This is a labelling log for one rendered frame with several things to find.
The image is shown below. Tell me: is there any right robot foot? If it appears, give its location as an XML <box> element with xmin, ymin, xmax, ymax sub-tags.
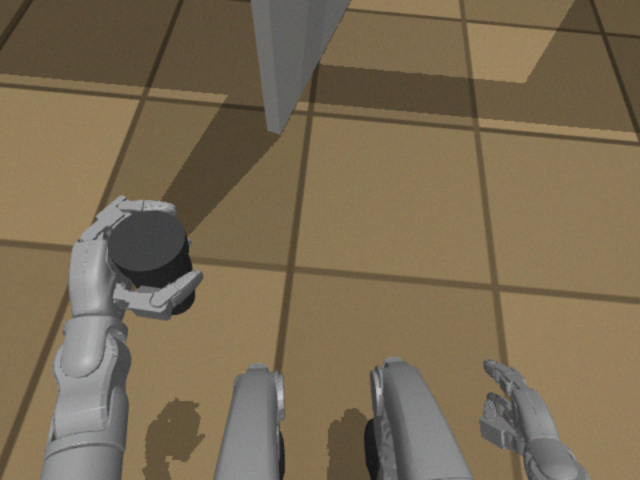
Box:
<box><xmin>364</xmin><ymin>418</ymin><xmax>380</xmax><ymax>480</ymax></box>

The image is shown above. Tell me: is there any right robot arm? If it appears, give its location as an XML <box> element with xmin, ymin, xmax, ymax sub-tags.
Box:
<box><xmin>523</xmin><ymin>438</ymin><xmax>590</xmax><ymax>480</ymax></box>

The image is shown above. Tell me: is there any cup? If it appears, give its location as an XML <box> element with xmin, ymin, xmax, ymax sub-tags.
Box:
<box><xmin>108</xmin><ymin>210</ymin><xmax>195</xmax><ymax>315</ymax></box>

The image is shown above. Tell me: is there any left robot arm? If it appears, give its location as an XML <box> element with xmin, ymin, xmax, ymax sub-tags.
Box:
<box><xmin>40</xmin><ymin>313</ymin><xmax>131</xmax><ymax>480</ymax></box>

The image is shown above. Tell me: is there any right robot hand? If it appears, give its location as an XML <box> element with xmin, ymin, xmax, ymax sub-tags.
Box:
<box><xmin>479</xmin><ymin>359</ymin><xmax>561</xmax><ymax>457</ymax></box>

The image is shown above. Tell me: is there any left robot hand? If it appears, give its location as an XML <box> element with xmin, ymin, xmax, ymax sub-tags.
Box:
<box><xmin>68</xmin><ymin>195</ymin><xmax>203</xmax><ymax>321</ymax></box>

